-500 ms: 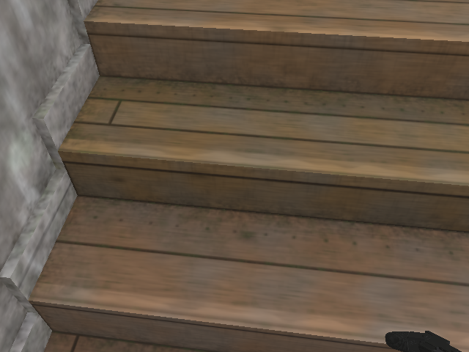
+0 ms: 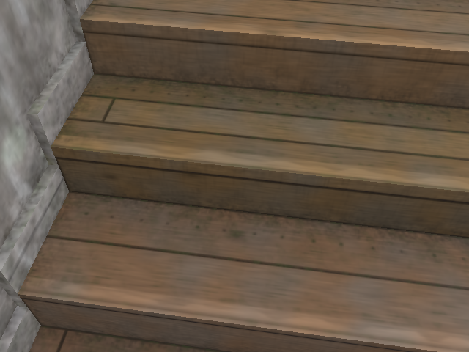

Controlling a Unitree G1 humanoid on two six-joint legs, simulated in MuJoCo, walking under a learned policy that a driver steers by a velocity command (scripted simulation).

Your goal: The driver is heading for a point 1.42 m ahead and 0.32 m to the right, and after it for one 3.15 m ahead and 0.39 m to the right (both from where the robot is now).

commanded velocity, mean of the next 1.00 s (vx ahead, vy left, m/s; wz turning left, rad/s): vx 0.30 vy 0.00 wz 0.00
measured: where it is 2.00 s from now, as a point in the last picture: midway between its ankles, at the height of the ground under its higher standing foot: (282, 258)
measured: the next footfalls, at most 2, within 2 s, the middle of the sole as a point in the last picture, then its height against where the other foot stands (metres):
right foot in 0.78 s outside the picture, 0.17 m higher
left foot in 1.30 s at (214, 272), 0.17 m higher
